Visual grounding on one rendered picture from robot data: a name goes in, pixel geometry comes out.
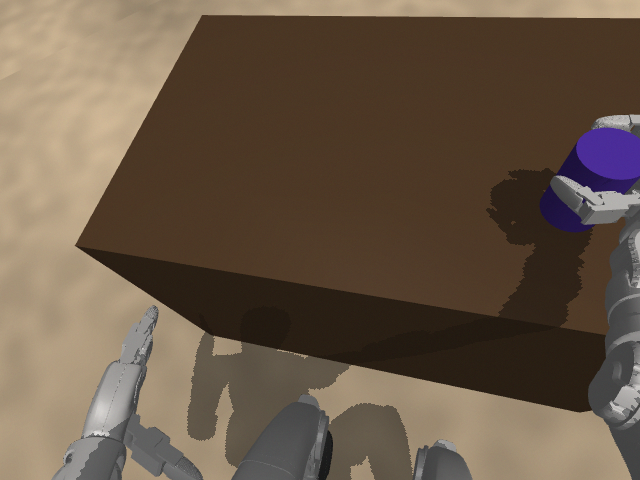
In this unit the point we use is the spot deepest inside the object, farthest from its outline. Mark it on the left robot hand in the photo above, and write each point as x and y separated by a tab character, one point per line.
112	412

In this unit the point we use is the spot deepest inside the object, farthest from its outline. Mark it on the left robot arm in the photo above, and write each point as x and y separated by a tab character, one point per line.
93	458

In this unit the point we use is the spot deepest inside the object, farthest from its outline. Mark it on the can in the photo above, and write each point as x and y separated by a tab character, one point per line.
604	159

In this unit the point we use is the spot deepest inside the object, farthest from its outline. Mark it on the right robot hand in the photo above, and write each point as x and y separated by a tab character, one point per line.
604	206

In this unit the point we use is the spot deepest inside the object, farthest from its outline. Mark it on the right robot arm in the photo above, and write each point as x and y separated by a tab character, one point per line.
614	392

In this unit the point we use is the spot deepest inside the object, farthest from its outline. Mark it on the left robot foot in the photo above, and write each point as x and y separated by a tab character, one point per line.
326	458

